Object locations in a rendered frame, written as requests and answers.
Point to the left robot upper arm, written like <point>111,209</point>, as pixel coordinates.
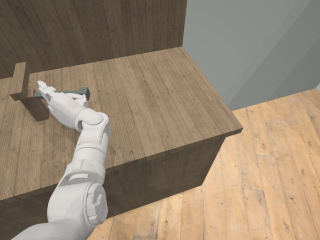
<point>74,212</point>

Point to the counter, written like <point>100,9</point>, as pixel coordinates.
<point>167,121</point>

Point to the tap lever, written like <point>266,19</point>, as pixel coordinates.
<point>81,91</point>

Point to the left robot forearm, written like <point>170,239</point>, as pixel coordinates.
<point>91,150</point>

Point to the left robot hand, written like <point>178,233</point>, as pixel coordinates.
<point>65,107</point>

